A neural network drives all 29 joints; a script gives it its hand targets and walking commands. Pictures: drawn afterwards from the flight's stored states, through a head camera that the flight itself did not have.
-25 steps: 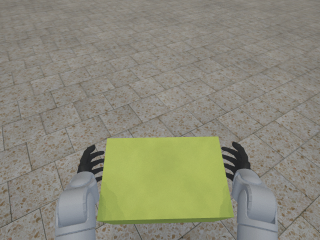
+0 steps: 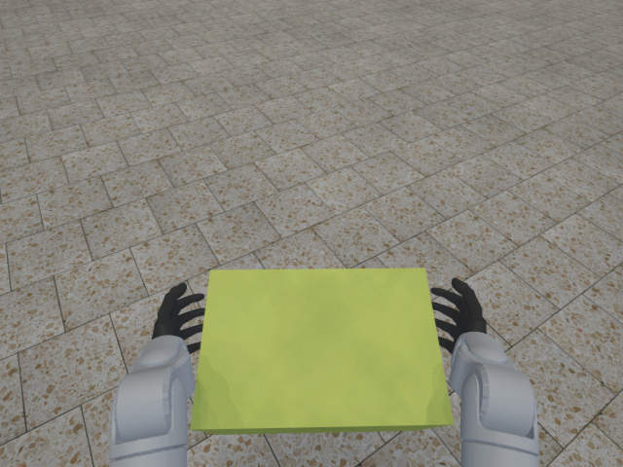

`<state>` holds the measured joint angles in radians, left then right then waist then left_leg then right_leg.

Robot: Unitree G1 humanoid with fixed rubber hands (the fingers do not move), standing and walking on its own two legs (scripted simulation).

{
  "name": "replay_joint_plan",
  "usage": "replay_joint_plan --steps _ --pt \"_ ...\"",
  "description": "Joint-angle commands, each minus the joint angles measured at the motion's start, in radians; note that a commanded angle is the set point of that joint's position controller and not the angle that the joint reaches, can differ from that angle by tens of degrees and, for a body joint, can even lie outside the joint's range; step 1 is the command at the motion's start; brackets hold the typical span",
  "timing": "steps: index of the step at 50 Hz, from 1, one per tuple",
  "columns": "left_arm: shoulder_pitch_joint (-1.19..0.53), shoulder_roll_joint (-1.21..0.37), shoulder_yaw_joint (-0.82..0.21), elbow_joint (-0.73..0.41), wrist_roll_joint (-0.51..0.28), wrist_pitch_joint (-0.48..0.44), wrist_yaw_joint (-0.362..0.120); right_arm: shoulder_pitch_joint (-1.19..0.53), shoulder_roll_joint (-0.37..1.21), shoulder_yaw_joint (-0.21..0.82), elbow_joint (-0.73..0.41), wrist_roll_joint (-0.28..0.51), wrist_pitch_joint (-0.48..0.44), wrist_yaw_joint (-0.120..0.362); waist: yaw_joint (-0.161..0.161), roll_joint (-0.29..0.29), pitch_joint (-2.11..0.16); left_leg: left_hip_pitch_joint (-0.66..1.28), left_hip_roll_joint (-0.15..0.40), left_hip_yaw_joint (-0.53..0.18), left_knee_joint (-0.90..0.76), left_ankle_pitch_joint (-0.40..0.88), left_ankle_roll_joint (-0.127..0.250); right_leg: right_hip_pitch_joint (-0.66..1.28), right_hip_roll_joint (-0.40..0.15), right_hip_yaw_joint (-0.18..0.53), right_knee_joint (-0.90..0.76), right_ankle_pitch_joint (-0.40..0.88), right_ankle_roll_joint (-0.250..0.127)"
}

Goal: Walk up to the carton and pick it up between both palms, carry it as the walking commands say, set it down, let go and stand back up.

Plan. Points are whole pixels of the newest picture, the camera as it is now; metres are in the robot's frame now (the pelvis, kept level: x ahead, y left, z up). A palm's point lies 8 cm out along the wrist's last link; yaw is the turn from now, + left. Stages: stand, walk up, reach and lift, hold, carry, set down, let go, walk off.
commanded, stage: carry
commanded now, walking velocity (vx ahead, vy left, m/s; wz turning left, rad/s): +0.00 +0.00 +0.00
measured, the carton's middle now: (318, 355) +0.28 +0.00 -0.02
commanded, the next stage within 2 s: hold in 1.62 s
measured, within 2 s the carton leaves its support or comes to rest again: neither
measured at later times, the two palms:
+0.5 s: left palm (164, 343) +0.26 +0.19 +0.05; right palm (461, 342) +0.26 -0.17 +0.06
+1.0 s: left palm (165, 343) +0.25 +0.19 +0.06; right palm (469, 345) +0.25 -0.18 +0.07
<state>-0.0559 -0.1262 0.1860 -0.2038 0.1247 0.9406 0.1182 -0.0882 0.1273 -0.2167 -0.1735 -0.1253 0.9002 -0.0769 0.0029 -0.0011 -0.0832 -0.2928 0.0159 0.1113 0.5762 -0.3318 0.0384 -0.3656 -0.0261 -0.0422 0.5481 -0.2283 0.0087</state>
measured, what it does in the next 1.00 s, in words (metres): stands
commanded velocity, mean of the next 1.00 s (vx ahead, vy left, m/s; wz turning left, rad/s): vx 0.00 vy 0.00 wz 0.00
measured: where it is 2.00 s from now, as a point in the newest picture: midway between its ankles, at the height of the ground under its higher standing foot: outside the picture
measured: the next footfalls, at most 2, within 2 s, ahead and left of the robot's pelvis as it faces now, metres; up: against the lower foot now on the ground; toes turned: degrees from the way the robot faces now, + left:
none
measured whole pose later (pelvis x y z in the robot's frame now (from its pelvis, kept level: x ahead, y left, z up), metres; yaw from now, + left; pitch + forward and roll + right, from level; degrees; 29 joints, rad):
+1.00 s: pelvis +0.00 +0.01 +0.00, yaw -1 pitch +2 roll +0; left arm -0.05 -0.13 0.18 -0.25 0.11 0.99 0.13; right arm -0.08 0.13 -0.21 -0.22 -0.11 0.96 -0.09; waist 0.00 0.00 -0.09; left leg -0.28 0.01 0.13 0.57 -0.33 0.05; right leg -0.36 -0.03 -0.02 0.54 -0.22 0.02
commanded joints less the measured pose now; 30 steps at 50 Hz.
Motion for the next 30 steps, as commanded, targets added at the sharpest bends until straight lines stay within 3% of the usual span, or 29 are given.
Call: replay_joint_plan --steps 1,2,3,4,6,7,9,13,15,17,21,24,26,28,30 --pt "-0.511 -0.63 -0.619 -0.044 -0.252 -0.046 -0.232 -0.39 0.648 0.585 0.016 0.225 -0.008 0.204 -0.003 -0.005 -0.285 0.102 0.125 -0.091 -0.085 0.322 0.011 0.123 -0.093 0.065 -0.043 0.26 -0.042" --pt "-0.529 -0.671 -0.666 -0.147 -0.295 -0.05 -0.23 -0.418 0.691 0.636 -0.095 0.271 -0.013 0.202 -0.003 -0.001 -0.274 0.101 0.124 -0.09 -0.088 0.325 0.007 0.118 -0.092 0.063 -0.042 0.254 -0.042" --pt "-0.532 -0.66 -0.65 -0.113 -0.283 -0.055 -0.233 -0.412 0.68 0.615 -0.052 0.257 -0.016 0.204 -0.004 0.004 -0.267 0.091 0.128 -0.094 -0.097 0.315 0.007 0.121 -0.089 0.055 -0.038 0.231 -0.04" --pt "-0.535 -0.675 -0.673 -0.172 -0.307 -0.055 -0.23 -0.415 0.7 0.642 -0.11 0.281 -0.016 0.201 -0.002 0.011 -0.275 0.103 0.127 -0.091 -0.088 0.326 0.01 0.121 -0.089 0.061 -0.041 0.245 -0.042" --pt "-0.527 -0.659 -0.646 -0.118 -0.289 -0.055 -0.228 -0.412 0.678 0.615 -0.064 0.26 -0.017 0.199 -0.003 -0.004 -0.275 0.103 0.125 -0.093 -0.087 0.331 0.013 0.118 -0.088 0.06 -0.04 0.245 -0.039" --pt "-0.529 -0.679 -0.676 -0.182 -0.312 -0.054 -0.227 -0.416 0.701 0.65 -0.128 0.286 -0.014 0.198 -0.002 -0.001 -0.273 0.105 0.123 -0.091 -0.089 0.322 0.011 0.115 -0.09 0.06 -0.041 0.24 -0.039" --pt "-0.525 -0.668 -0.66 -0.134 -0.296 -0.046 -0.227 -0.409 0.685 0.628 -0.08 0.269 -0.009 0.197 -0.002 0.017 -0.263 0.099 0.126 -0.096 -0.098 0.332 0.014 0.115 -0.087 0.061 -0.038 0.231 -0.04" --pt "-0.535 -0.67 -0.67 -0.174 -0.31 -0.048 -0.224 -0.406 0.69 0.641 -0.111 0.283 -0.007 0.195 -0.002 0.01 -0.271 0.1 0.126 -0.094 -0.096 0.33 0.012 0.122 -0.086 0.062 -0.037 0.233 -0.043" --pt "-0.51 -0.655 -0.653 -0.121 -0.288 -0.042 -0.224 -0.404 0.669 0.626 -0.076 0.267 -0.004 0.197 -0.002 0.015 -0.274 0.115 0.13 -0.098 -0.097 0.365 0.013 0.114 -0.082 0.059 -0.034 0.236 -0.04" --pt "-0.535 -0.672 -0.675 -0.178 -0.31 -0.04 -0.223 -0.401 0.691 0.639 -0.111 0.281 0.0 0.196 -0.002 0.026 -0.279 0.114 0.128 -0.098 -0.1 0.369 0.011 0.117 -0.082 0.062 -0.031 0.227 -0.043" --pt "-0.52 -0.645 -0.636 -0.097 -0.277 -0.046 -0.224 -0.405 0.657 0.605 -0.048 0.258 -0.008 0.2 -0.001 0.025 -0.261 0.114 0.134 -0.1 -0.11 0.377 0.011 0.103 -0.077 0.057 -0.034 0.197 -0.039" --pt "-0.552 -0.693 -0.679 -0.213 -0.33 -0.039 -0.217 -0.427 0.702 0.645 -0.157 0.301 0.002 0.189 -0.002 0.012 -0.27 0.106 0.129 -0.096 -0.106 0.345 0.009 0.116 -0.08 0.059 -0.033 0.205 -0.042" --pt "-0.511 -0.659 -0.652 -0.125 -0.295 -0.03 -0.218 -0.388 0.665 0.618 -0.074 0.268 0.01 0.19 -0.002 0.011 -0.274 0.117 0.129 -0.095 -0.097 0.367 0.012 0.111 -0.079 0.061 -0.033 0.234 -0.041" --pt "-0.502 -0.652 -0.649 -0.11 -0.288 -0.033 -0.221 -0.385 0.659 0.617 -0.062 0.262 0.007 0.194 -0.004 0.006 -0.263 0.108 0.13 -0.094 -0.097 0.357 0.009 0.112 -0.078 0.061 -0.036 0.235 -0.041" --pt "-0.53 -0.681 -0.676 -0.191 -0.32 -0.032 -0.218 -0.41 0.692 0.65 -0.138 0.298 0.01 0.192 -0.002 0.01 -0.252 0.099 0.125 -0.092 -0.108 0.308 0.008 0.11 -0.08 0.068 -0.044 0.216 -0.048"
